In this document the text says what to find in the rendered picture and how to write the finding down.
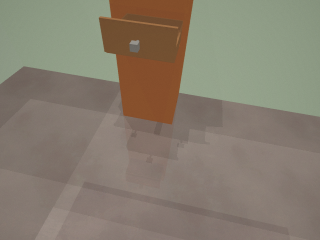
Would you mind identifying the drawer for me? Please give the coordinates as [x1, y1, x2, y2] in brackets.
[99, 13, 183, 63]

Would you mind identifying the handle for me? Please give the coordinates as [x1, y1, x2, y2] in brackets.
[129, 40, 140, 53]

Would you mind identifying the cabinet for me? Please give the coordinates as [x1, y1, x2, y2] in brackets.
[109, 0, 194, 125]

